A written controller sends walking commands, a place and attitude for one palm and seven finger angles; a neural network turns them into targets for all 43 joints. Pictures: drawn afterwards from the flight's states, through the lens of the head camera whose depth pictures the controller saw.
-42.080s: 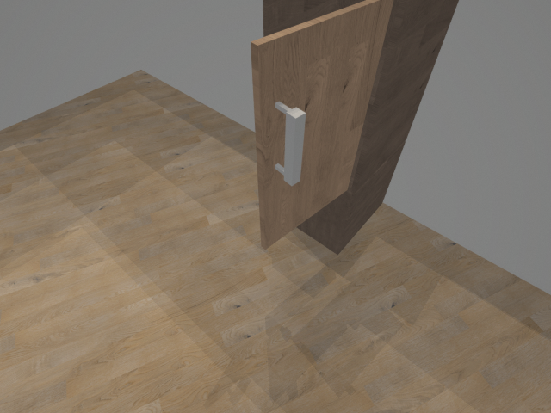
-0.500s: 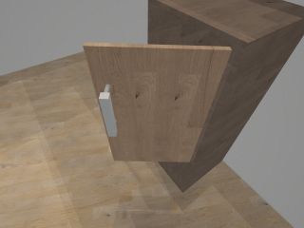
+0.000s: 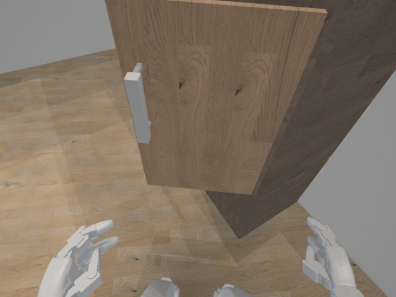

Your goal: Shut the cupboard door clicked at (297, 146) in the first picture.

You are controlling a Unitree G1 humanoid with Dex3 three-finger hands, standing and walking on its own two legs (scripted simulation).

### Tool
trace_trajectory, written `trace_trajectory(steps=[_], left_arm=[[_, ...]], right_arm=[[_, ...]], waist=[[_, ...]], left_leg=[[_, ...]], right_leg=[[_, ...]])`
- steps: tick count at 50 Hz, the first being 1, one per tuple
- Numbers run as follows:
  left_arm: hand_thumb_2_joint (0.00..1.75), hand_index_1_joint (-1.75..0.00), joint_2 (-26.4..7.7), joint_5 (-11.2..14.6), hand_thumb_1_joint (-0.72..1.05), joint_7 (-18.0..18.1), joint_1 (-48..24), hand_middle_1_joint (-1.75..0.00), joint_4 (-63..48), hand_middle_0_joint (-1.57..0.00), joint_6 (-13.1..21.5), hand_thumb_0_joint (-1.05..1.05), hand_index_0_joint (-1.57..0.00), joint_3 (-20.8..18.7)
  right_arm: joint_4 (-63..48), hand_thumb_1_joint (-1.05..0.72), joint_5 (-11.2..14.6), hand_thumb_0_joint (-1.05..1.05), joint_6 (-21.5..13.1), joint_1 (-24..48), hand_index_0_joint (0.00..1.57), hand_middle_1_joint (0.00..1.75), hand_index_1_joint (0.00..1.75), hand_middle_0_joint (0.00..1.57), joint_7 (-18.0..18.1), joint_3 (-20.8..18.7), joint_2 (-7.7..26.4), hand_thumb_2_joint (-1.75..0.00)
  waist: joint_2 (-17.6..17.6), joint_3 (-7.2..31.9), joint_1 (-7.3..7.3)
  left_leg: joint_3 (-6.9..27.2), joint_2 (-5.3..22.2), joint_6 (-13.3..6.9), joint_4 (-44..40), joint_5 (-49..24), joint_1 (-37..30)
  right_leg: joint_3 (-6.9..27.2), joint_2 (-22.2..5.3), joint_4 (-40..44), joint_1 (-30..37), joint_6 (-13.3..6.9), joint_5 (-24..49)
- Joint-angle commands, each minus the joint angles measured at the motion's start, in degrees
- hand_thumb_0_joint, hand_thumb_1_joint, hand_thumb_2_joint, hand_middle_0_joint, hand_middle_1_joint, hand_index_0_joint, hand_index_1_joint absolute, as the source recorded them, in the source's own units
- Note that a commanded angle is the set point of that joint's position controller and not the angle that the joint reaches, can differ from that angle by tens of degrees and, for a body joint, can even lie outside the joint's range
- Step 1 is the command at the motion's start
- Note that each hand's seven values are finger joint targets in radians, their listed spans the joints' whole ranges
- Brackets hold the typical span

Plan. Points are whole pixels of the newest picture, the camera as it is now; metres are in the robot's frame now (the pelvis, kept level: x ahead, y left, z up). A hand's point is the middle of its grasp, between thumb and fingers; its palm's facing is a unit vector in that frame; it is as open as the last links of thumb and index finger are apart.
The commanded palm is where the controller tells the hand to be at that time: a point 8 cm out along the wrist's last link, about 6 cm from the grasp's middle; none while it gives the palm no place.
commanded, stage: raise the hand and make a fist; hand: left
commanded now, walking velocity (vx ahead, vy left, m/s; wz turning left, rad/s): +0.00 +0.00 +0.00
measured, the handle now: (141, 105) +0.48 +0.17 +0.12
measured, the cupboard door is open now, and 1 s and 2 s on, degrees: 54 54 54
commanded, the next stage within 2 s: bring the fist close to the handle in 1.48 s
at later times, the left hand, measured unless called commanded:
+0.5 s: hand (74, 221) +0.22 +0.23 +0.09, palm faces +0.07 -1.00 -0.03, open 3.8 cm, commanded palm +0.19 +0.27 +0.09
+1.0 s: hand (64, 202) +0.24 +0.25 +0.11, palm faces -0.04 -1.00 -0.02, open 3.1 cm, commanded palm +0.22 +0.31 +0.13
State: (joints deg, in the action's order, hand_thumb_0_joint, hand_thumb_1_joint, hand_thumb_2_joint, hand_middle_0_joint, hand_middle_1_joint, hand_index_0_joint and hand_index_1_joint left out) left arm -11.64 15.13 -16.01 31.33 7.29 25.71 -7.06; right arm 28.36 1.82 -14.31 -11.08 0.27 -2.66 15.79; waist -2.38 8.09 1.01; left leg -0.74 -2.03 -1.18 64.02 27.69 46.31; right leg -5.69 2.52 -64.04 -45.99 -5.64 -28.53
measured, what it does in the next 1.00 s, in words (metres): shifts its weight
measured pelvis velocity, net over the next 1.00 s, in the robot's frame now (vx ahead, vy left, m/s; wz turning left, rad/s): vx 0.02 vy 0.07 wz -0.01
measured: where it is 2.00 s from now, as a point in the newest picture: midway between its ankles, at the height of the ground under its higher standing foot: outside the picture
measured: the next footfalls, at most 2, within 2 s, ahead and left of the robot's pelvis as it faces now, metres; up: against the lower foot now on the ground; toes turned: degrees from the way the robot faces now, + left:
none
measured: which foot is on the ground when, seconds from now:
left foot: down 0.00-1.00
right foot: down 0.00-1.00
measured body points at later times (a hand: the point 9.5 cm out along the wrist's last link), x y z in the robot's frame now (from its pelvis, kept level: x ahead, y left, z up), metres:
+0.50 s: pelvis +0.02 +0.03 +0.01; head +0.07 +0.03 +0.46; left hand +0.21 +0.28 +0.09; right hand +0.18 -0.21 -0.07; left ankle +0.04 +0.11 -0.65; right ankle +0.04 -0.05 -0.65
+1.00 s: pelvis +0.02 +0.07 +0.03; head +0.05 +0.08 +0.48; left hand +0.24 +0.30 +0.11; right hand +0.21 -0.15 -0.02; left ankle +0.04 +0.11 -0.65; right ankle +0.04 -0.05 -0.65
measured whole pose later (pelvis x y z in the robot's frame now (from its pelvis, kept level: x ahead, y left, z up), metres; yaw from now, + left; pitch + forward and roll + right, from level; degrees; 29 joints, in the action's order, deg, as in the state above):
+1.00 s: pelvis +0.02 +0.07 +0.03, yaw +0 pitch +8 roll -3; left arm -15.4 15.4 -13.0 21.7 -8.3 10.0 -6.4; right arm 27.4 2.4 -11.8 -15.5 2.1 4.2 13.8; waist 2.4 6.0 1.6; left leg -1.3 -3.7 -5.8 53.8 25.4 36.1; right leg -4.1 1.5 -49.9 -33.8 -0.5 -23.7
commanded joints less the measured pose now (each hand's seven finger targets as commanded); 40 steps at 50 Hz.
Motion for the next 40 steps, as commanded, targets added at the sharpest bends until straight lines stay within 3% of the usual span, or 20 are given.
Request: trace_trajectory(steps=[1, 4, 6, 8, 9, 11, 13, 15, 16, 18, 19, 22, 23, 26, 28, 31, 33, 35, 40], left_arm=[[0.90, -0.74, -10.98, 2.20, 0.90, 4.59, -14.38, -0.74, -36.28, -0.60, 12.79, 0.00, -0.60, -5.95], [0.90, -0.80, -7.31, 1.88, 0.90, 2.07, -12.58, -0.80, -29.81, -0.66, 14.94, 0.00, -0.66, -0.67], [0.90, -0.84, -6.50, 2.27, 0.90, -1.40, -10.95, -0.84, -22.30, -0.69, 11.59, 0.00, -0.69, 0.83], [0.90, -0.88, -7.73, 2.54, 0.90, -4.86, -6.40, -0.88, -14.88, -0.73, 4.55, 0.00, -0.73, -0.92], [0.90, -0.90, -9.11, 2.74, 0.90, -6.15, -5.27, -0.90, -13.68, -0.75, 0.51, 0.00, -0.75, -2.53], [0.90, -0.94, -11.64, 3.91, 0.90, -6.99, -2.80, -0.94, -14.23, -0.79, -6.86, 0.00, -0.79, -6.74], [0.90, -0.98, -12.68, 5.67, 0.90, -5.05, -1.36, -0.98, -19.94, -0.82, -10.03, 0.00, -0.82, -11.85], [0.90, -1.02, -11.78, 6.21, 0.90, -1.22, -2.20, -1.02, -25.79, -0.86, -9.02, 0.00, -0.86, -13.84], [0.90, -1.04, -11.78, 6.32, 0.90, 0.80, -2.07, -1.04, -27.17, -0.88, -7.70, 0.00, -0.88, -14.66], [0.90, -1.08, -7.90, 5.51, 0.90, 3.01, -0.52, -1.08, -27.21, -0.92, -3.91, 0.00, -0.92, -11.41], [0.90, -1.10, -6.70, 4.98, 0.90, 3.31, -1.22, -1.10, -26.57, -0.93, -1.88, 0.00, -0.93, -9.47], [0.90, -1.16, -4.11, 3.09, 0.90, 1.68, -3.67, -1.16, -24.31, -0.99, 1.53, 0.00, -0.99, -2.76], [0.90, -1.18, -3.67, 2.84, 0.90, 0.52, -3.47, -1.18, -23.41, -1.01, 1.61, 0.00, -1.01, -1.16], [0.90, -1.24, -6.40, 2.61, 0.90, -1.34, -5.01, -1.24, -25.08, -1.06, -0.43, 0.00, -1.06, -0.55], [0.90, -1.28, -9.49, 2.49, 0.90, -0.78, -6.67, -1.28, -28.66, -1.10, -1.96, 0.00, -1.10, -3.12], [0.90, -1.34, -13.43, 2.17, 0.90, 3.10, -7.91, -1.34, -34.29, -1.15, -3.02, 0.00, -1.15, -8.25], [0.90, -1.38, -10.23, 2.41, 0.90, 5.40, -7.31, -1.38, -35.65, -1.19, -3.23, 0.00, -1.19, -6.58], [0.90, -1.42, -7.85, 2.87, 0.90, 6.54, -6.60, -1.42, -32.84, -1.23, -4.18, 0.00, -1.23, -5.32], [0.90, -1.50, -5.31, 1.16, 0.90, 3.18, -9.08, -1.50, -25.02, -1.30, -9.54, 0.00, -1.30, 0.02]], right_arm=[[-7.68, -0.90, -0.49, 0.00, -4.74, 2.05, 0.20, 0.30, 0.30, 0.20, 1.18, -0.65, 4.08, -0.90], [-4.05, -0.90, -0.30, 0.00, -6.15, 0.90, 0.20, 0.30, 0.30, 0.20, 1.93, -0.32, 4.87, -0.90], [-3.39, -0.90, 0.19, 0.00, -5.75, 0.26, 0.20, 0.30, 0.30, 0.20, 2.56, 0.24, 5.57, -0.90], [-4.09, -0.90, 1.26, 0.00, -4.42, -0.27, 0.20, 0.30, 0.30, 0.20, 3.28, -0.13, 5.81, -0.90], [-5.11, -0.90, 1.89, 0.00, -3.53, -0.19, 0.20, 0.30, 0.30, 0.20, 3.51, -0.24, 6.17, -0.90], [-7.81, -0.90, 2.48, 0.00, -1.90, 1.71, 0.20, 0.30, 0.30, 0.20, 3.90, -0.16, 5.81, -0.90], [-9.36, -0.90, 2.06, 0.00, -0.55, 1.96, 0.20, 0.30, 0.30, 0.20, 3.93, 0.13, 4.22, -0.90], [-9.38, -0.90, 1.34, 0.00, -0.26, 2.08, 0.20, 0.30, 0.30, 0.20, 3.71, 0.40, 2.89, -0.90], [-9.14, -0.90, 0.80, 0.00, -0.33, 2.16, 0.20, 0.30, 0.30, 0.20, 3.55, 0.71, 2.46, -0.90], [-8.09, -0.90, 0.35, 0.00, -0.90, 0.86, 0.20, 0.30, 0.30, 0.20, 3.03, 0.40, 2.01, -0.90], [-7.49, -0.90, 0.24, 0.00, -1.22, 0.39, 0.20, 0.30, 0.30, 0.20, 2.77, 0.31, 2.26, -0.90], [-6.83, -0.90, -0.18, 0.00, -2.09, -0.78, 0.20, 0.30, 0.30, 0.20, 2.32, 0.19, 4.17, -0.90], [-6.96, -0.90, -0.02, 0.00, -2.37, -0.97, 0.20, 0.30, 0.30, 0.20, 2.27, 0.08, 4.69, -0.90], [-8.26, -0.90, 0.64, 0.00, -2.87, -1.20, 0.20, 0.30, 0.30, 0.20, 2.79, -0.02, 6.25, -0.90], [-9.36, -0.90, 0.91, 0.00, -2.78, -1.54, 0.20, 0.30, 0.30, 0.20, 3.22, 0.06, 6.48, -0.90], [-9.76, -0.90, 0.61, 0.00, -2.19, -1.31, 0.20, 0.30, 0.30, 0.20, 3.45, 0.48, 5.89, -0.90], [-10.00, -0.90, 0.65, 0.00, -1.72, -1.22, 0.20, 0.30, 0.30, 0.20, 3.13, 1.04, 5.15, -0.90], [-9.65, -0.90, 0.59, 0.00, -1.17, -1.37, 0.20, 0.30, 0.30, 0.20, 2.80, 1.41, 5.17, -0.90], [-9.46, -0.90, 1.02, 0.00, -0.31, -2.32, 0.20, 0.30, 0.30, 0.20, 2.30, 1.72, 6.64, -0.90]], waist=[[10.15, 10.50, -2.12], [7.48, 6.92, -5.23], [2.89, 4.17, -6.28], [-2.13, 4.63, -4.80], [-3.38, 6.41, -3.40], [-2.11, 10.66, 0.23], [-2.90, 15.18, 2.33], [-1.51, 15.23, 3.21], [-0.27, 14.71, 3.84], [0.46, 11.61, 2.89], [0.05, 10.00, 1.56], [1.01, 6.57, -1.42], [2.21, 5.89, -1.65], [3.61, 6.59, -1.67], [4.81, 9.94, -0.72], [8.82, 13.06, 1.61], [10.62, 10.80, 1.47], [8.93, 7.40, 0.61], [5.09, 1.57, -1.64]], left_leg=[[3.23, 0.56, -0.99, -3.48, -3.60, -0.66], [4.52, 1.36, -1.39, -0.99, -5.18, 1.19], [5.00, 1.40, -1.86, 0.07, -5.12, 4.11], [4.40, 1.80, -1.71, -0.73, -4.16, 6.87], [4.30, 1.71, -1.74, -2.03, -5.08, 6.46], [4.13, 0.95, -1.42, -4.13, -7.57, 4.29], [4.37, 0.85, -0.64, -5.94, -10.76, 1.84], [4.48, 0.92, -0.27, -7.86, -13.98, -0.85], [4.86, 0.94, -0.06, -8.68, -15.16, -0.83], [4.70, 1.19, 0.10, -10.86, -17.13, -2.82], [4.78, 1.26, 0.04, -10.64, -17.03, -3.11], [5.15, 1.42, -0.49, -9.99, -14.45, -3.20], [5.24, 1.45, -0.52, -10.55, -12.74, -3.69], [6.34, 1.71, -0.83, -12.77, -9.00, -5.94], [7.03, 1.85, -0.66, -15.08, -8.22, -8.59], [8.94, 2.31, 0.97, -18.21, -11.38, -13.47], [10.34, 3.10, 2.36, -20.47, -12.57, -16.62], [10.96, 3.40, 2.84, -21.50, -12.22, -16.47], [11.80, 3.91, 2.80, -22.80, -10.20, -14.75]], right_leg=[[17.27, -3.67, 16.74, 4.79, 3.91, -5.83], [15.93, -3.29, 15.71, 2.10, 4.76, 0.36], [17.10, -3.92, 16.97, 2.96, 7.30, 2.92], [19.39, -5.80, 19.74, 7.81, 9.28, 2.87], [19.51, -6.23, 20.26, 10.96, 9.50, 3.66], [20.63, -7.46, 20.63, 17.45, 9.85, 7.70], [20.62, -8.51, 20.22, 23.40, 10.66, 15.68], [17.74, -7.24, 18.64, 24.19, 9.93, 22.14], [15.84, -6.18, 16.93, 24.41, 8.63, 24.38], [11.03, -3.97, 14.61, 19.80, 6.52, 25.51], [10.10, -3.46, 14.01, 17.07, 6.46, 24.74], [7.88, -2.46, 12.82, 9.40, 5.64, 17.87], [6.93, -1.98, 13.14, 7.49, 4.98, 13.51], [5.67, -1.27, 14.65, 6.43, 3.89, 6.83], [4.68, -1.04, 14.96, 8.45, 3.53, 6.17], [2.66, -0.16, 13.51, 10.64, 2.70, 9.83], [1.39, 0.05, 13.45, 9.30, 2.71, 10.25], [0.70, 0.31, 14.24, 8.77, 2.91, 10.30], [0.55, 0.16, 16.28, 8.17, 3.40, 10.14]])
